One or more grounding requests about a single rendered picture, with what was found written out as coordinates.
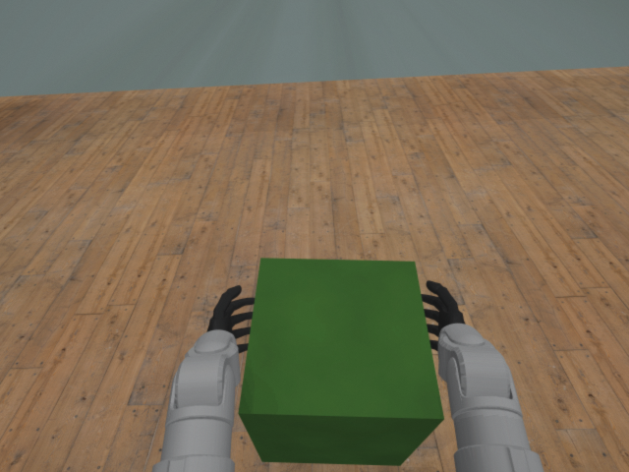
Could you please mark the carton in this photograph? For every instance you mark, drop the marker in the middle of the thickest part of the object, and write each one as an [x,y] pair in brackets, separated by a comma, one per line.
[339,368]

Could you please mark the robot right forearm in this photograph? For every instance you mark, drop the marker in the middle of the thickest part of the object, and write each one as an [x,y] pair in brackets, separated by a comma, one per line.
[490,432]

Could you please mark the robot left hand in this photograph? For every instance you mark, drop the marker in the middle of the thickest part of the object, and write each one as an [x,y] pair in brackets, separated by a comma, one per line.
[222,318]

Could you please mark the robot left forearm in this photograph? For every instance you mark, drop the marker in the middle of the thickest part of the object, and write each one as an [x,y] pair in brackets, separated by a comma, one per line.
[200,415]

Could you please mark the robot right hand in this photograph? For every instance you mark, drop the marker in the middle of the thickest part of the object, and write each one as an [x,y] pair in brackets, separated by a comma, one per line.
[447,313]

